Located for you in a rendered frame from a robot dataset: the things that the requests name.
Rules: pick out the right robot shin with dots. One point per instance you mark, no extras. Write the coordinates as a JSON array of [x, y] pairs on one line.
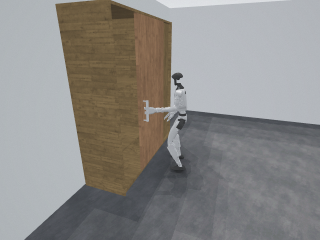
[[177, 146]]

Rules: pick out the wardrobe door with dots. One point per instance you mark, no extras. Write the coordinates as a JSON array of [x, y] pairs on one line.
[[149, 54], [165, 75]]

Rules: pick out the left robot forearm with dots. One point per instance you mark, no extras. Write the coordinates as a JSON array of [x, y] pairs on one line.
[[166, 109]]

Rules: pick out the handle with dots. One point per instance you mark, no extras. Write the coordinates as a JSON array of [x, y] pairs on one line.
[[169, 92], [147, 115]]

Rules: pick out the robot left foot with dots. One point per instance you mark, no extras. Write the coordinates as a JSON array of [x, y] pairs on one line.
[[178, 168]]

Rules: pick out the left robot hand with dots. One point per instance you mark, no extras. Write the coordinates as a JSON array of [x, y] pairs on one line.
[[151, 110]]

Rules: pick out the right robot hand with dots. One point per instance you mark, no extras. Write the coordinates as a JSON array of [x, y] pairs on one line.
[[170, 114]]

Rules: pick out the left robot upper arm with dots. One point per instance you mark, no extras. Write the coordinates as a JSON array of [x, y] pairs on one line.
[[178, 95]]

